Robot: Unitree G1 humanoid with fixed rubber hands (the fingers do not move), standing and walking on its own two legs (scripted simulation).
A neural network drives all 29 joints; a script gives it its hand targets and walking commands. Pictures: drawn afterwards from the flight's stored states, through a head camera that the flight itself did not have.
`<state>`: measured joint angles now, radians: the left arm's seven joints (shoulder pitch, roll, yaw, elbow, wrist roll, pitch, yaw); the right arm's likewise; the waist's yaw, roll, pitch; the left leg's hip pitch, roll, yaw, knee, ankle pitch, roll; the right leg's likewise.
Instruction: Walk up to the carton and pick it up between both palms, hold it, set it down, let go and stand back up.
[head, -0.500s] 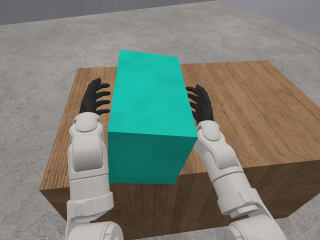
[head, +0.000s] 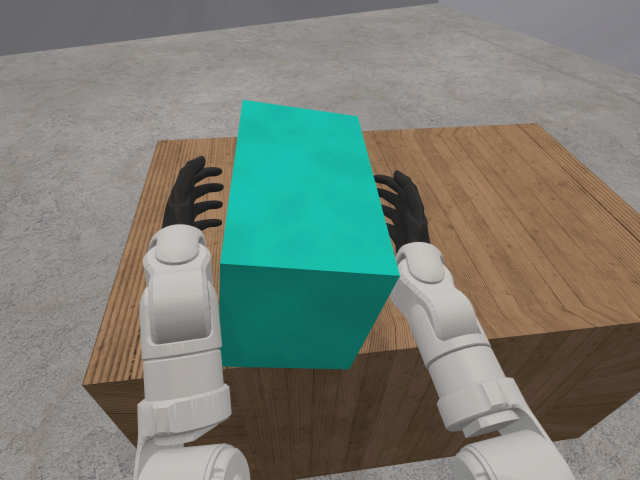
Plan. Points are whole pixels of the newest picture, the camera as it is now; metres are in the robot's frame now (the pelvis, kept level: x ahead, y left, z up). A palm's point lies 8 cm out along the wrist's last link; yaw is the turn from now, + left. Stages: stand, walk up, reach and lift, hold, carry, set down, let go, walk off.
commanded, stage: hold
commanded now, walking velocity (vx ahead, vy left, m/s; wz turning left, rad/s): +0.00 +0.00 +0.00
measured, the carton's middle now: (294, 230) +0.42 +0.00 +0.12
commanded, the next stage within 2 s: none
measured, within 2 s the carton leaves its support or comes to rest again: neither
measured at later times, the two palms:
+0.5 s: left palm (186, 228) +0.36 +0.12 +0.19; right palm (411, 235) +0.36 -0.14 +0.15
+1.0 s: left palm (185, 227) +0.36 +0.12 +0.19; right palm (410, 235) +0.35 -0.14 +0.16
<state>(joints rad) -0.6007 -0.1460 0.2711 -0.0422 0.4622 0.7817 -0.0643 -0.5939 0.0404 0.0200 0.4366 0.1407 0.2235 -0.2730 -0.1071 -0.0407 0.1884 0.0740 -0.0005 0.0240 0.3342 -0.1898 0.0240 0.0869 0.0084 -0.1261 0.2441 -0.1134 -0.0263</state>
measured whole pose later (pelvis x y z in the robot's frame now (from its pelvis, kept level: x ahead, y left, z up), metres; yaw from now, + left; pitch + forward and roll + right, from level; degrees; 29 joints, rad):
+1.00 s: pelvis +0.00 +0.00 +0.00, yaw +0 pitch -12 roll -1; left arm -0.61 -0.13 0.27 -0.03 0.44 0.77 -0.07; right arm -0.61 0.04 0.02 0.44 0.14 0.22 -0.27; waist -0.10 -0.05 0.18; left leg 0.06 0.00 0.03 0.33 -0.18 0.02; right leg 0.07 0.01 -0.13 0.25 -0.11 -0.03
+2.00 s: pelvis +0.00 +0.00 +0.00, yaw +0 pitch -13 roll -1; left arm -0.61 -0.14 0.29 -0.06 0.47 0.81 -0.09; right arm -0.61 0.04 0.03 0.43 0.14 0.25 -0.28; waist -0.11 -0.05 0.17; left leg 0.09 0.00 0.03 0.32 -0.19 0.02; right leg 0.09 0.01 -0.13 0.25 -0.13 -0.03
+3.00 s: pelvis +0.00 +0.00 +0.00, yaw +1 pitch -12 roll -1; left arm -0.61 -0.14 0.28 -0.06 0.46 0.80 -0.08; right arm -0.61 0.04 0.03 0.43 0.15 0.23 -0.28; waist -0.11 -0.04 0.19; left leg 0.06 0.00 0.03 0.33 -0.18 0.02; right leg 0.08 0.01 -0.14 0.25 -0.12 -0.03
